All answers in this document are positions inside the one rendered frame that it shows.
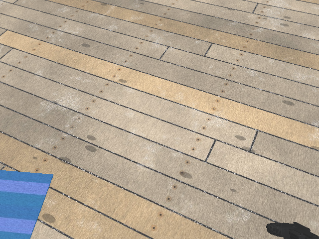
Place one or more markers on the robot right hand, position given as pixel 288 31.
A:
pixel 290 231

